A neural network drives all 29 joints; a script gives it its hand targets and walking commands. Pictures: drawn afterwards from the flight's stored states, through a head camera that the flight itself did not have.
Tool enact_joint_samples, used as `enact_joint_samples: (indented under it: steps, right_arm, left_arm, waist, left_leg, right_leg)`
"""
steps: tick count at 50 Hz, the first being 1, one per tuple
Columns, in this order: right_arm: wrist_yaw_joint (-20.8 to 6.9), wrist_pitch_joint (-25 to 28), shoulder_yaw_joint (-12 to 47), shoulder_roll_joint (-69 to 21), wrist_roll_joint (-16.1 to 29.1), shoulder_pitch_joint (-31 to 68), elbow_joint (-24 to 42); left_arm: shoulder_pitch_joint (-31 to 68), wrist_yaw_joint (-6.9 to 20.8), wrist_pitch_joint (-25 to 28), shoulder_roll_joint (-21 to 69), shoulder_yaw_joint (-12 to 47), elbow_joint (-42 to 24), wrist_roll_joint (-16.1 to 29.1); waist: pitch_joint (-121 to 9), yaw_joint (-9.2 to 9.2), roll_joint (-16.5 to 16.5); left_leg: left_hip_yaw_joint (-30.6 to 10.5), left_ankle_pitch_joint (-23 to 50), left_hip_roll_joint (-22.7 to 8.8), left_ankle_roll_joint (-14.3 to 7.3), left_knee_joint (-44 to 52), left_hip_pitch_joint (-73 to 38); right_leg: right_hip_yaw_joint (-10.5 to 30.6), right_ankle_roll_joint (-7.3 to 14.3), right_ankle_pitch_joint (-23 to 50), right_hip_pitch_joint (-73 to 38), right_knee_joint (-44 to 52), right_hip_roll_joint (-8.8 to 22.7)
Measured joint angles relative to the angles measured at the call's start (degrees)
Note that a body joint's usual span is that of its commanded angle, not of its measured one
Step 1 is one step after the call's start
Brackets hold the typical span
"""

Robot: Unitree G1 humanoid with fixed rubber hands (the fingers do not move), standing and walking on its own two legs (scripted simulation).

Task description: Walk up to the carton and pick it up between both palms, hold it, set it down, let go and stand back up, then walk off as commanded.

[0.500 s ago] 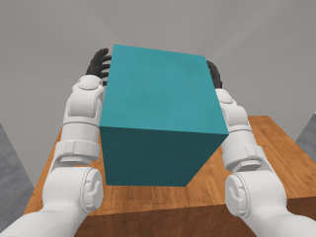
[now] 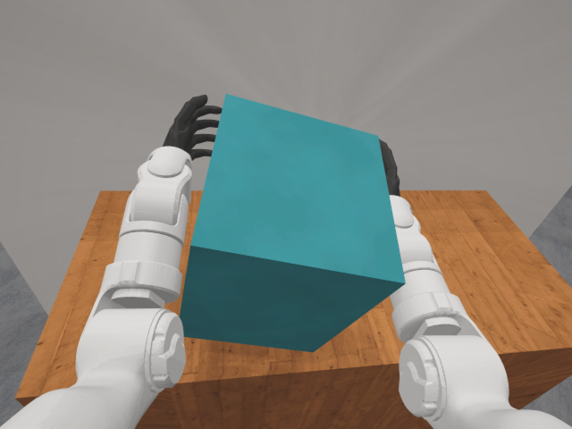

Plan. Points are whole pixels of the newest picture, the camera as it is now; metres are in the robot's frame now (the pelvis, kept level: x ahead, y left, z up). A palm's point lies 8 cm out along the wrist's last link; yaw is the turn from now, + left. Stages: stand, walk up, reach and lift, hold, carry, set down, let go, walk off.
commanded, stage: set down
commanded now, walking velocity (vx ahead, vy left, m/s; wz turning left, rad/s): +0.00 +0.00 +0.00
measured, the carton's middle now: (274, 238) +0.33 +0.01 +0.14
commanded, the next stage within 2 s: none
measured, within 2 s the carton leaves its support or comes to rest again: neither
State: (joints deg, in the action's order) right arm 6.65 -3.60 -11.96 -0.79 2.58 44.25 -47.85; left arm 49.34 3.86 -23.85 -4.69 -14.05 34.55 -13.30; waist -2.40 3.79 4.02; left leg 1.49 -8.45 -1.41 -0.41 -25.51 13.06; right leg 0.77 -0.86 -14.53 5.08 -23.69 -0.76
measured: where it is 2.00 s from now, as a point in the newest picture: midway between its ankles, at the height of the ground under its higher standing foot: outside the picture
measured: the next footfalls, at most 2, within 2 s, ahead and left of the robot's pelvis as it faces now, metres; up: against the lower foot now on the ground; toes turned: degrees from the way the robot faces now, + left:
none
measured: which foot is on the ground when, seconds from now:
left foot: down 0.00-1.00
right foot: down 0.00-1.00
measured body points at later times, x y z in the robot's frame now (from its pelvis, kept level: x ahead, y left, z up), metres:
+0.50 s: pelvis +0.00 +0.00 +0.00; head -0.04 +0.05 +0.45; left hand +0.43 +0.15 +0.19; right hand +0.39 -0.14 +0.17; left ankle +0.06 +0.11 -0.74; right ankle -0.01 -0.13 -0.74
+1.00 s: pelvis +0.02 +0.00 +0.00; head -0.01 +0.03 +0.45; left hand +0.45 +0.13 +0.16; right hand +0.40 -0.15 +0.13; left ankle +0.06 +0.11 -0.74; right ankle -0.01 -0.13 -0.74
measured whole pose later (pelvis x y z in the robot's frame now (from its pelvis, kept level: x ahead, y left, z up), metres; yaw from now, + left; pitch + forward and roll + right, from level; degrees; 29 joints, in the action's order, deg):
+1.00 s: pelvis +0.02 +0.00 +0.00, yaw +0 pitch -3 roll -1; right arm 7.8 -2.3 -15.7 -4.3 -6.2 39.8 -48.0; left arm 48.5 6.5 -9.1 -6.3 -14.8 50.1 -10.7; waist -1.4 4.8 4.3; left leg 1.5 -9.8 -1.0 -0.5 -25.5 12.5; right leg 0.7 -0.9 -15.8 4.5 -23.6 -0.3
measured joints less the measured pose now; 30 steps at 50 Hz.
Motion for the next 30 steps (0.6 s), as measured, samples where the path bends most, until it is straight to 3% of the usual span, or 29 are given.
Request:
enact_joint_samples:
  steps: [12,18,30]
  right_arm:
    - [0.54,-0.51,0.01,-0.46,0.41,-1.12,1.75]
    - [0.55,-0.62,0.01,-0.58,-2.40,-1.59,1.74]
    - [0.50,0.92,-3.25,-2.60,-7.47,-2.52,0.05]
  left_arm:
    - [-0.88,0.27,1.46,0.00,0.01,0.21,0.56]
    - [-0.89,1.09,3.44,-0.21,0.01,2.17,-0.19]
    - [-0.89,1.32,9.66,-1.30,0.01,9.38,2.40]
  waist:
    - [0.63,0.00,0.99]
    - [0.68,0.01,1.54]
    - [0.70,0.25,1.07]
  left_leg:
    - [0.00,-0.13,0.01,-0.05,0.00,-0.51]
    - [0.00,-0.07,0.20,-0.14,0.00,-0.54]
    - [0.04,-0.38,0.42,-0.26,0.00,-0.54]
  right_leg:
    - [-0.02,0.00,-0.10,-0.53,0.05,0.02]
    - [-0.05,0.00,-0.08,-0.60,0.05,0.20]
    - [-0.06,0.00,-0.40,-0.62,0.05,0.42]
